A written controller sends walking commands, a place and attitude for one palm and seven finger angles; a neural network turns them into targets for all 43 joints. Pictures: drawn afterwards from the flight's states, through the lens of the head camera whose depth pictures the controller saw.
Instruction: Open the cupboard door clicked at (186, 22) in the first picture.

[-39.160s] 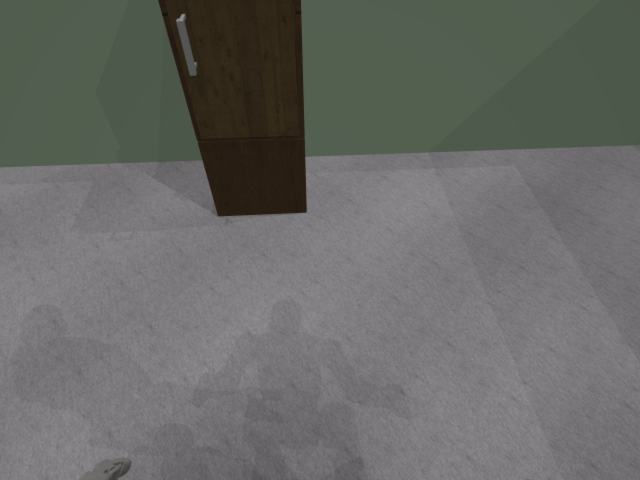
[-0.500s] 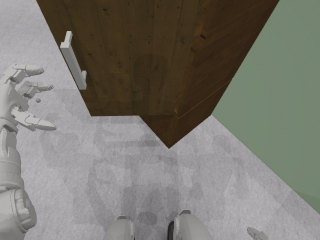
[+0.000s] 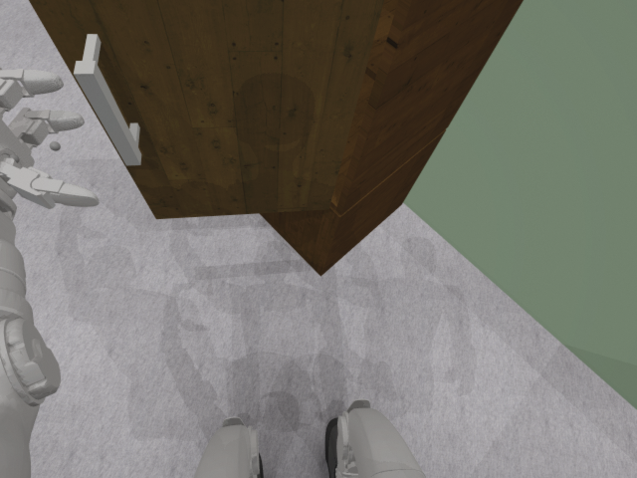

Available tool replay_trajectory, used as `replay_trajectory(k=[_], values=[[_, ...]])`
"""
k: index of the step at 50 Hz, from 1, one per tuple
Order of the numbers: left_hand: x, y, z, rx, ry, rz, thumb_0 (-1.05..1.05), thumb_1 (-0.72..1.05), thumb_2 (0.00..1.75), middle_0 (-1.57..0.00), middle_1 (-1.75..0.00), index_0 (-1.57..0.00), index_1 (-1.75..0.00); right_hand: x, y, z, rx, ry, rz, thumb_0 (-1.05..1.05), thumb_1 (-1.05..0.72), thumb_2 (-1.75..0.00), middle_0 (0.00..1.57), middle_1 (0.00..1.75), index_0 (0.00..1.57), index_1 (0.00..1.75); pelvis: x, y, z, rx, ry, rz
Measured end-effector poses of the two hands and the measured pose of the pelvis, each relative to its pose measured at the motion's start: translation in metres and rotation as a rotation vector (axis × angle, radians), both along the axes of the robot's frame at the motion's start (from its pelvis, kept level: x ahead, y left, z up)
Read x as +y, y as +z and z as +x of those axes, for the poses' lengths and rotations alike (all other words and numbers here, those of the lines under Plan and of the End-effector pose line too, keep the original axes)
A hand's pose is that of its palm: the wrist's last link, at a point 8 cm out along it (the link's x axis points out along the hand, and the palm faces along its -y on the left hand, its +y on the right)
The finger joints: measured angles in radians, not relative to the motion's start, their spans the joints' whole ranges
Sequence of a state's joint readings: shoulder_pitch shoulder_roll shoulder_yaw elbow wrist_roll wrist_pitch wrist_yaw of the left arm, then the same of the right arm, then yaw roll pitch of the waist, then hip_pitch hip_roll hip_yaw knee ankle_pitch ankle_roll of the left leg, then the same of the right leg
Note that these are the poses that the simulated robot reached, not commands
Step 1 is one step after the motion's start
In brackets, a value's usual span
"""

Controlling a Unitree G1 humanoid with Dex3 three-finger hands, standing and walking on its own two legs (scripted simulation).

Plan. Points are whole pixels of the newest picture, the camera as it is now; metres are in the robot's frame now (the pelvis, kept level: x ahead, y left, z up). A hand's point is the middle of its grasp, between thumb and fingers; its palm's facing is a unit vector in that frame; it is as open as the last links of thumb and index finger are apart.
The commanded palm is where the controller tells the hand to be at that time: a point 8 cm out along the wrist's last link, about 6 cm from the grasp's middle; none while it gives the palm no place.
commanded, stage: move the hooked fingers beside the handle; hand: left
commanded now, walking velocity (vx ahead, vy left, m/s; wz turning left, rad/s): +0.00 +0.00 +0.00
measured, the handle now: (114, 107) +0.55 +0.22 +0.06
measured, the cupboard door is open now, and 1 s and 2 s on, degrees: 53 53 53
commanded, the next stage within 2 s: slide the fingers in behind the handle in 0.88 s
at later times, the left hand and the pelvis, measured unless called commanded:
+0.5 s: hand (52, 140) +0.49 +0.28 +0.07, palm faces +0.05 -1.00 -0.03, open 14.0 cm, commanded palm +0.47 +0.32 +0.07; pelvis +0.01 +0.00 +0.00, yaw -1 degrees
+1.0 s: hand (51, 144) +0.49 +0.28 +0.07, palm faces +0.05 -1.00 -0.03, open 14.0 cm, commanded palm +0.47 +0.32 +0.06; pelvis +0.00 +0.00 +0.00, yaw +0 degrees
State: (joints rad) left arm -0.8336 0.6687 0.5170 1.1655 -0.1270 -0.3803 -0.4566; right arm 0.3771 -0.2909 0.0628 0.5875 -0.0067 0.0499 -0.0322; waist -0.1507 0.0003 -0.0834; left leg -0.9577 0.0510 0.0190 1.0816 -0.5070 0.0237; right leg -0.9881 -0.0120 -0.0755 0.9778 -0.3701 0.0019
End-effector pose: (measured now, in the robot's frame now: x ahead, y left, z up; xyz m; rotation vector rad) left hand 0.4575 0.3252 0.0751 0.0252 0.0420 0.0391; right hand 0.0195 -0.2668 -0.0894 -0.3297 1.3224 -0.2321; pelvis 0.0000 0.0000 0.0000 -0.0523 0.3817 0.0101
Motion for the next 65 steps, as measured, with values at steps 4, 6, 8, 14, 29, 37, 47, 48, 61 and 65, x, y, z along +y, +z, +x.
replay_trajectory(k=[4,6,8,14,29,37,47,48,61,65], values=[[0.001,-0.001,0.011,0.011,0.005,0.005,-0.01,-0.5,0.3,-0.3,-1.2,-0.3,-1.2,-0.001,0.0,-0.007,0.029,-0.007,-0.009,0.0,-0.91,-0.9,0.21,0.3,0.21,0.3,-0.001,-0.002,0.0,0.014,0.002,-0.003],[0.001,0.0,0.016,0.004,0.006,0.009,-0.01,-0.5,0.3,-0.3,-1.2,-0.3,-1.2,-0.002,0.0,-0.01,0.042,-0.012,-0.014,0.0,-0.91,-0.9,0.21,0.3,0.21,0.3,-0.001,-0.003,0.0,0.022,0.002,-0.005],[0.001,0.001,0.02,-0.004,0.003,0.01,-0.01,-0.5,0.3,-0.3,-1.2,-0.3,-1.2,-0.003,0.0,-0.013,0.054,-0.019,-0.016,0.0,-0.91,-0.9,0.21,0.3,0.21,0.3,-0.001,-0.003,0.001,0.029,-0.001,-0.006],[0.0,-0.007,0.024,0.022,-0.011,0.007,-0.01,-0.5,0.3,-0.3,-1.2,-0.3,-1.2,-0.002,0.002,-0.017,0.077,-0.037,-0.013,0.0,-0.91,-0.9,0.21,0.3,0.21,0.3,-0.001,-0.003,0.004,0.039,-0.009,-0.008],[0.009,-0.002,0.004,0.0,0.007,-0.004,-0.01,-0.5,0.3,-0.3,-1.2,-0.3,-1.2,0.002,0.005,0.01,0.018,-0.016,0.007,0.0,-0.91,-0.9,0.21,0.3,0.21,0.3,0.001,0.003,0.01,0.01,-0.005,-0.012],[0.008,-0.004,0.0,-0.008,0.0,-0.004,-0.01,-0.5,0.3,-0.3,-1.2,-0.3,-1.2,0.002,0.001,0.023,-0.014,0.023,-0.001,0.0,-0.91,-0.9,0.21,0.3,0.21,0.3,0.002,0.0,0.006,0.005,0.008,-0.012],[0.006,-0.008,0.006,-0.005,0.003,-0.005,-0.01,-0.5,0.3,-0.3,-1.2,-0.3,-1.2,0.003,-0.002,0.015,-0.008,0.015,-0.006,0.0,-0.91,-0.9,0.21,0.3,0.21,0.3,0.002,-0.004,0.001,0.015,0.004,-0.014],[0.007,-0.008,0.006,-0.007,0.005,-0.005,-0.01,-0.5,0.3,-0.3,-1.2,-0.3,-1.2,0.003,-0.002,0.013,-0.004,0.012,-0.005,0.0,-0.91,-0.9,0.21,0.3,0.21,0.3,0.002,-0.004,0.001,0.016,0.003,-0.014],[-0.005,-0.009,0.012,-0.005,-0.02,-0.01,-0.01,-0.5,0.3,-0.3,-1.2,-0.3,-1.2,0.006,-0.002,-0.011,0.066,-0.018,0.003,0.0,-0.91,-0.9,0.21,0.3,0.21,0.3,0.004,-0.003,0.002,0.024,0.004,-0.014],[-0.013,-0.012,0.016,-0.002,-0.014,-0.016,-0.01,-0.5,0.3,-0.3,-1.2,-0.3,-1.2,0.006,-0.001,-0.01,0.057,-0.024,0.003,0.0,-0.91,-0.9,0.21,0.3,0.21,0.3,0.004,-0.003,0.003,0.023,0.0,-0.013]])
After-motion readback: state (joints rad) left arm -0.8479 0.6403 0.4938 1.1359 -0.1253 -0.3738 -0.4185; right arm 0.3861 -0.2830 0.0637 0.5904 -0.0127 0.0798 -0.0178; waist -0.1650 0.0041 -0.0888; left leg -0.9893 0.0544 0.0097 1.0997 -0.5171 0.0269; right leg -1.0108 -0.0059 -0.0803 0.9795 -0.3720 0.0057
